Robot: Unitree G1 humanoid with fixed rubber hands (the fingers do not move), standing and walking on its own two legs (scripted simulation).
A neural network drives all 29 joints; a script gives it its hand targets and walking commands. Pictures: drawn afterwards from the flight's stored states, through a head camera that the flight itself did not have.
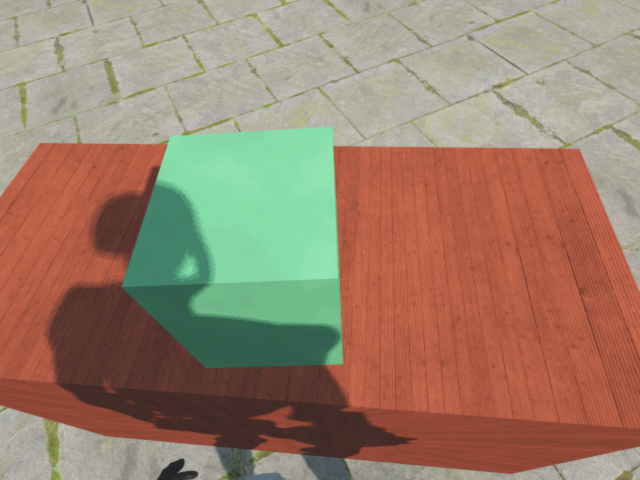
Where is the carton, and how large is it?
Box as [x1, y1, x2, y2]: [122, 127, 342, 367]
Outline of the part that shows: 331,127 170,136 124,277 122,287 205,367 342,363 338,248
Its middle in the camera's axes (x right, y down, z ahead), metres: -0.08 +0.02 +0.51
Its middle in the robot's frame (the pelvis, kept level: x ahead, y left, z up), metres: +0.40 +0.05 +0.04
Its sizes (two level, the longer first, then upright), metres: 0.210 0.200 0.250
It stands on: a pedestal, 0.68 m high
